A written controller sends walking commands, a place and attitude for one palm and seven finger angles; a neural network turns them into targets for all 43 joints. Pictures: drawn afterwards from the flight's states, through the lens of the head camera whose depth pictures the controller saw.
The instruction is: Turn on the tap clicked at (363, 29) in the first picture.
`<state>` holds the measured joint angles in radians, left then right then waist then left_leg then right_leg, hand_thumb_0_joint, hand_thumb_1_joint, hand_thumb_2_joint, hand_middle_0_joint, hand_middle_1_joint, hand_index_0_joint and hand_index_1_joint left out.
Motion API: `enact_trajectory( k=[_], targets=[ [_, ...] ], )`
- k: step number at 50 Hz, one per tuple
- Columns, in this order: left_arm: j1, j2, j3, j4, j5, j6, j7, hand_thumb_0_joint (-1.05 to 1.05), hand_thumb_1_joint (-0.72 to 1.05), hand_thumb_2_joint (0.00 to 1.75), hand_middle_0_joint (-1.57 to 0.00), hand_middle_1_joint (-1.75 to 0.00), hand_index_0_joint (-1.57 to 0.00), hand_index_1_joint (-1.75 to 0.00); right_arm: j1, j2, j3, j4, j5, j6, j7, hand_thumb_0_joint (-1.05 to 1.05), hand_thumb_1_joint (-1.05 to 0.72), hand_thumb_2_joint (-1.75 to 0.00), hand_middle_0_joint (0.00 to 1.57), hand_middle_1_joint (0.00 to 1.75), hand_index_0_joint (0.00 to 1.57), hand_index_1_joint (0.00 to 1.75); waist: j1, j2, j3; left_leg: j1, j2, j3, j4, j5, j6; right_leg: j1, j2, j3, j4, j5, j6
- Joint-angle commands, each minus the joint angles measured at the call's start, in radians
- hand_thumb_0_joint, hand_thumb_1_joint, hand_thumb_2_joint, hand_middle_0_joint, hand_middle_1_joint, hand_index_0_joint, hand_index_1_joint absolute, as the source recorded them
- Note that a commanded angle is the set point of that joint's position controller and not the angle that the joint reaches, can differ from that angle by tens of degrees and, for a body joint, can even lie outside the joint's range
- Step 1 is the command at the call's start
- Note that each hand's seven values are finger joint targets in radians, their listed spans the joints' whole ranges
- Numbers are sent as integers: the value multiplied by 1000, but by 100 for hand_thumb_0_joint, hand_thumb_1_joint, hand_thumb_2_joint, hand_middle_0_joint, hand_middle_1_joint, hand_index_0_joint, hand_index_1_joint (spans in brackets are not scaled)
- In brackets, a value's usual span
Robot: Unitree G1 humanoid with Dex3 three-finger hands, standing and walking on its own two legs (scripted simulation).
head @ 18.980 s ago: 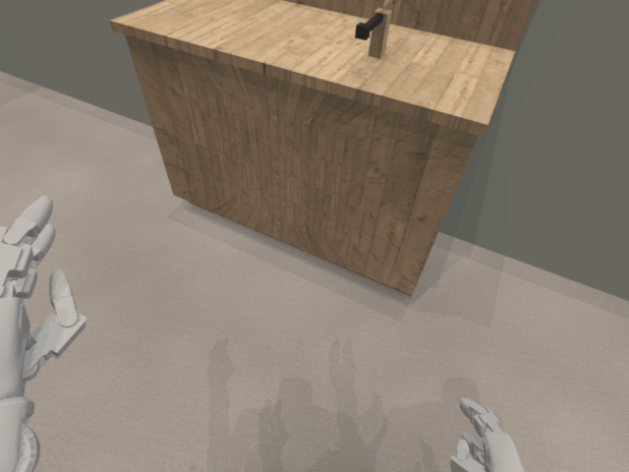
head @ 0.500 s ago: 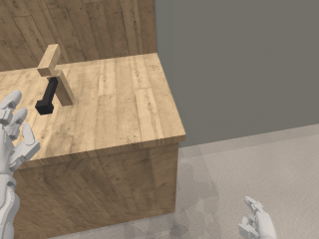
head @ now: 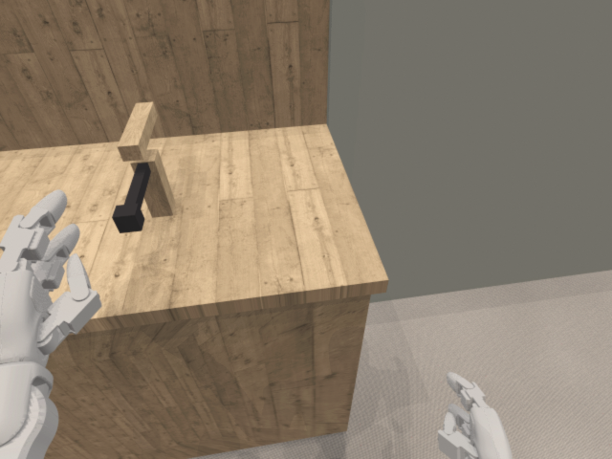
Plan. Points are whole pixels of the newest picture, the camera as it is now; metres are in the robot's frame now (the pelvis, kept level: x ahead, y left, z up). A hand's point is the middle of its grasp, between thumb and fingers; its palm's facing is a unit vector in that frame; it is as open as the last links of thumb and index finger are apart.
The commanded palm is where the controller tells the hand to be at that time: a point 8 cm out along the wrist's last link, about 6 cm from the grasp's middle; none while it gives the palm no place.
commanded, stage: turn the palm inward beside the body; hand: left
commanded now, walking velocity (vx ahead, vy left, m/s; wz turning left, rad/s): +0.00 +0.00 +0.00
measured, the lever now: (129, 218) +0.34 +0.29 +0.16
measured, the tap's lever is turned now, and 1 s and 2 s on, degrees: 0 0 0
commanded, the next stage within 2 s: reach beside the lever's end, fingers flat in 1.02 s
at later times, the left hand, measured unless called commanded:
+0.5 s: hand (104, 319) +0.17 +0.21 +0.20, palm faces +0.47 -0.87 -0.15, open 7.4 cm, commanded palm +0.11 +0.25 +0.21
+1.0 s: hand (134, 311) +0.18 +0.19 +0.20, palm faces +0.48 -0.86 -0.15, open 7.4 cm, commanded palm +0.12 +0.23 +0.21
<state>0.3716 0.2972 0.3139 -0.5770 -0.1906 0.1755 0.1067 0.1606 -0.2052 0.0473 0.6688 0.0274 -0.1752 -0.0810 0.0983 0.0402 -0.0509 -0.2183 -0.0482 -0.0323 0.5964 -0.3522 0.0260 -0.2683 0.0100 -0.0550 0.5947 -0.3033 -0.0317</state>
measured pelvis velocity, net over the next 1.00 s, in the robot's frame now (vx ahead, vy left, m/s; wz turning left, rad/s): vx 0.00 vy -0.04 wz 0.02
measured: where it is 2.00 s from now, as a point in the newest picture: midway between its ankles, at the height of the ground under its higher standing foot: outside the picture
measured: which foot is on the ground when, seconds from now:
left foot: down 0.00-1.00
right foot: down 0.00-1.00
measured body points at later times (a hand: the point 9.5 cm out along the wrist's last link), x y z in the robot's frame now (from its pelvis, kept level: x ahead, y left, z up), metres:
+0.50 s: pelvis -0.02 -0.02 +0.00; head -0.06 -0.05 +0.45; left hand +0.14 +0.25 +0.21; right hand +0.21 -0.22 -0.07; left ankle -0.02 +0.10 -0.73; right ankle +0.01 -0.10 -0.73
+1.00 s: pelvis +0.00 -0.04 +0.00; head -0.04 -0.08 +0.45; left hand +0.15 +0.23 +0.21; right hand +0.22 -0.25 -0.07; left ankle -0.02 +0.10 -0.73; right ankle +0.01 -0.10 -0.73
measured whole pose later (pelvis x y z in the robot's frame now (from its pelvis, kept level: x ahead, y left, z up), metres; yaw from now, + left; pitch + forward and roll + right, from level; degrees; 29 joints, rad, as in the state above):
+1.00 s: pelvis +0.00 -0.04 +0.00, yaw +1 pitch -3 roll +1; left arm 0.38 0.26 0.30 -0.67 -0.27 0.40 0.16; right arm 0.13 -0.25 0.05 0.70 0.06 -0.18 -0.09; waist 0.10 0.08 -0.05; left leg -0.17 0.00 -0.07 0.56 -0.34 -0.02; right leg -0.22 0.05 -0.09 0.56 -0.30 -0.08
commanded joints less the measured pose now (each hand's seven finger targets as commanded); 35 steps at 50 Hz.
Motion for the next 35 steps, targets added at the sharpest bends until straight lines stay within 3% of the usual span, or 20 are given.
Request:
enact_trajectory(
  k=[1, 4, 6, 9, 10, 11, 13, 17, 18, 21, 25, 26, 29, 32, 35],
  targets=[
    [-135, 154, 98, -223, -3, -15, 32, 0, 90, 90, -20, -30, -20, -30, -177, -123, -37, -163, 3, -45, -18, 0, -90, -90, 20, 30, 20, 30, 5, 26, -65, -13, 47, -37, -133, 278, -57, 50, -10, -19, -87, 127, 1],
    [-148, 140, 69, -237, -4, 14, 38, 0, 90, 90, -20, -30, -20, -30, -179, -122, -34, -164, 4, -39, -19, 0, -90, -90, 20, 30, 20, 30, -2, 23, -55, -14, 48, -37, -143, 237, -53, 46, -11, -16, -97, 97, 3],
    [-159, 149, 78, -262, 1, 28, 46, 0, 90, 90, -20, -30, -20, -30, -203, -119, -28, -162, 6, -39, -20, 0, -90, -90, 20, 30, 20, 30, 4, 69, -62, -7, 45, -36, -149, 219, -55, 52, -12, -11, -103, 85, 0],
    [-150, 135, 64, -265, -10, 43, 51, 0, 90, 90, -20, -30, -20, -30, -203, -119, -26, -165, 5, -41, -21, 0, -90, -90, 20, 30, 20, 30, 2, 12, -48, -20, 44, -41, -159, 180, -48, 57, -13, -13, -112, 60, 4],
    [-147, 135, 61, -263, -11, 51, 50, 0, 90, 90, -20, -30, -20, -30, -206, -121, -26, -163, 6, -40, -22, 0, -90, -90, 20, 30, 20, 30, 2, 17, -46, -20, 43, -36, -157, 176, -44, 59, -14, -8, -117, 56, 4],
    [-152, 143, 73, -269, -9, 59, 54, 0, 90, 90, -20, -30, -20, -30, -222, -118, -21, -158, 11, -39, -23, 0, -90, -90, 20, 30, 20, 30, 7, 61, -39, -20, 41, -33, -162, 149, -45, 56, -14, -5, -122, 39, 3],
    [-145, 131, 64, -254, -18, 74, 58, 0, 90, 90, -20, -30, -20, -30, -217, -118, -20, -160, 12, -40, -23, 0, -90, -90, 20, 30, 20, 30, 4, 1, -23, -35, 41, -35, -165, 124, -36, 59, -16, -5, -131, 19, 7],
    [-157, 121, 58, -279, -31, 98, 63, 0, 90, 90, -20, -30, -20, -30, -239, -116, -16, -160, 19, -44, -25, 0, -90, -90, 20, 30, 20, 30, 3, 7, -20, -33, 35, -25, -160, 83, -20, 62, -22, 9, -157, -18, 12],
    [-151, 125, 64, -278, -37, 103, 64, 0, 90, 90, -20, -30, -20, -30, -239, -119, -16, -160, 19, -46, -25, 0, -90, -90, 20, 30, 20, 30, 4, -4, -22, -37, 35, -26, -158, 82, -17, 66, -23, 12, -159, -20, 13],
    [-154, 133, 65, -307, -37, 116, 68, 0, 90, 90, -20, -30, -20, -30, -251, -118, -14, -155, 24, -52, -24, 0, -90, -90, 20, 30, 20, 30, 7, 42, -20, -31, 31, -17, -149, 74, -12, 68, -27, 23, -174, -32, 14],
    [-140, 124, 69, -293, -58, 130, 67, 0, 90, 90, -20, -30, -20, -30, -243, -124, -20, -157, 23, -58, -25, 0, -90, -90, 20, 30, 20, 30, 5, -22, -41, -27, 34, -12, -131, 125, -4, 88, -32, 32, -179, 12, 22],
    [-147, 136, 92, -288, -60, 134, 70, 0, 90, 90, -20, -30, -20, -30, -252, -123, -18, -148, 26, -60, -24, 0, -90, -90, 20, 30, 20, 30, 10, 4, -29, -26, 33, -11, -127, 126, -5, 87, -32, 37, -189, 12, 20],
    [-158, 121, 79, -264, -77, 154, 65, 0, 90, 90, -20, -30, -20, -30, -251, -124, -20, -149, 30, -61, -27, 0, -90, -90, 20, 30, 20, 30, 5, -46, -29, -38, 33, -7, -116, 119, 0, 95, -42, 61, -206, -5, 32],
    [-174, 118, 65, -289, -72, 161, 66, 0, 90, 90, -20, -30, -20, -30, -255, -123, -18, -149, 35, -65, -23, 0, -90, -90, 20, 30, 20, 30, 4, 18, -23, -31, 33, -4, -109, 134, -2, 96, -51, 69, -208, 8, 30],
    [-153, 130, 78, -290, -71, 162, 67, 0, 90, 90, -20, -30, -20, -30, -244, -126, -22, -154, 31, -65, -22, 0, -90, -90, 20, 30, 20, 30, 7, -43, -54, -34, 33, -3, -98, 154, 2, 115, -57, 78, -202, 55, 44]
  ],
)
